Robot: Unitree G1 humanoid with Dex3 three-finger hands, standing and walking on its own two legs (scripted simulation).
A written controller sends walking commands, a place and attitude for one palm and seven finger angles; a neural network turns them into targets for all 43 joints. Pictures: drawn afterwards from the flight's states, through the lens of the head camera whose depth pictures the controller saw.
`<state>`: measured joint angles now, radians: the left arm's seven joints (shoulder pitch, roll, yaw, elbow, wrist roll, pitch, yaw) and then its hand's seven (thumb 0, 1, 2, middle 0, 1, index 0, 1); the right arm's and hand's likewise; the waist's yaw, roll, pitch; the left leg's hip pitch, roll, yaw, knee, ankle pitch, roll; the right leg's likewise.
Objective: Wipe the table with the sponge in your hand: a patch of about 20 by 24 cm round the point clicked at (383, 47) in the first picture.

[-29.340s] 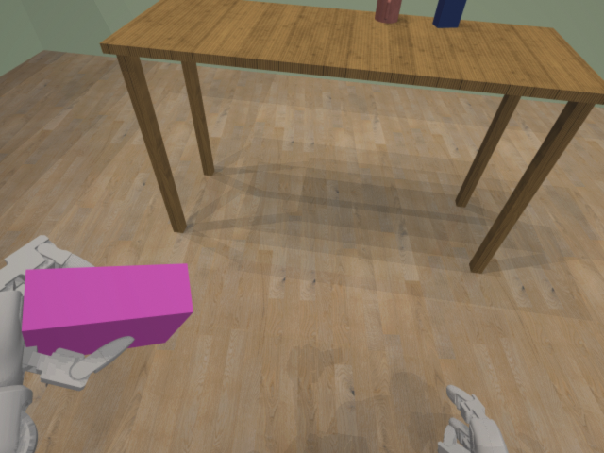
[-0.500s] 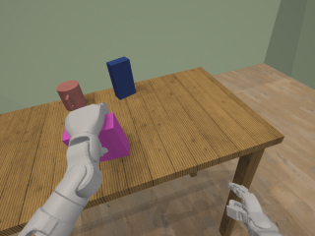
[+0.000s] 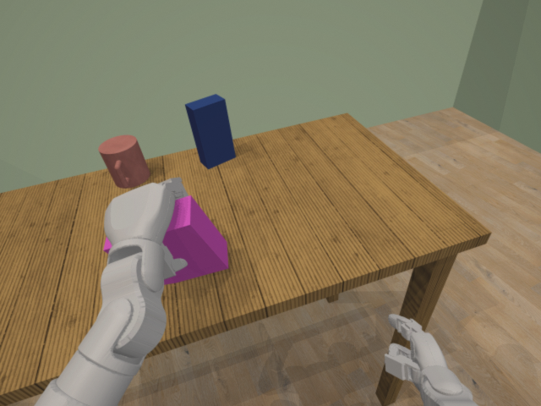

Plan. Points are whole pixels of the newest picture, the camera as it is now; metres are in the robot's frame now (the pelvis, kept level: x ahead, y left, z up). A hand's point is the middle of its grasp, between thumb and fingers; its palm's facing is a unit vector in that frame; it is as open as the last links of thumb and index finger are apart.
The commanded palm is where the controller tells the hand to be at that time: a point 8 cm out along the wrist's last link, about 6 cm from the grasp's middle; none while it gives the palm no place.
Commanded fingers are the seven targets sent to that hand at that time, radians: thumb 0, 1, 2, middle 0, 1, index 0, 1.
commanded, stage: slide back across to the middle lane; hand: left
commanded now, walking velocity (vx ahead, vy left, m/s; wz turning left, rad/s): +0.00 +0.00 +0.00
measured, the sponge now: (179, 252) +0.30 +0.19 +0.11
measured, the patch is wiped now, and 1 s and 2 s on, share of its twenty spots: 1.00 1.00 1.00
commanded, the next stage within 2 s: wipe forward along the middle lane in 0.38 s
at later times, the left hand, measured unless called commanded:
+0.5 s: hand (117, 251) +0.25 +0.24 +0.17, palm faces +0.23 -0.19 -0.95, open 9.6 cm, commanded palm +0.21 +0.24 +0.22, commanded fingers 0.00 0.10 1.30 -1.20 -1.60 -1.20 -1.60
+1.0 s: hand (112, 232) +0.30 +0.28 +0.15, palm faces +0.05 -0.05 -1.00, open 9.5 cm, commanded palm +0.27 +0.28 +0.20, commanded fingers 0.00 0.10 1.30 -1.20 -1.60 -1.20 -1.60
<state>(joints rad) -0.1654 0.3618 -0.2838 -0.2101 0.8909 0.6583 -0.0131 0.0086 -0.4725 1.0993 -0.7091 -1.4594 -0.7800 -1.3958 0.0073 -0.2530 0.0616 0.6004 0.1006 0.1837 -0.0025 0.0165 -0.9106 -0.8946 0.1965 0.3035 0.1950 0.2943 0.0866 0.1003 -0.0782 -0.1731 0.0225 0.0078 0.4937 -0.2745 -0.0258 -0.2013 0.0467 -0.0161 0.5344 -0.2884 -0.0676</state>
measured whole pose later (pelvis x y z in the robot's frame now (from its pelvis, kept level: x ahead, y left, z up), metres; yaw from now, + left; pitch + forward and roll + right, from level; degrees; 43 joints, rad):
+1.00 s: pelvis -0.02 +0.00 +0.00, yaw +1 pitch -2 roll +1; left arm -0.32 0.52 -0.12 0.17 0.92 0.44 -0.14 -0.02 -0.50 1.10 -0.76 -1.41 -0.83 -1.35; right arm 0.09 -0.28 0.05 0.67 0.08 0.05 -0.08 0.02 -0.91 -0.89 0.20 0.30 0.20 0.30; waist 0.07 0.10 -0.05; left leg -0.20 0.02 -0.02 0.47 -0.23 -0.02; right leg -0.21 0.04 -0.04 0.50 -0.25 -0.07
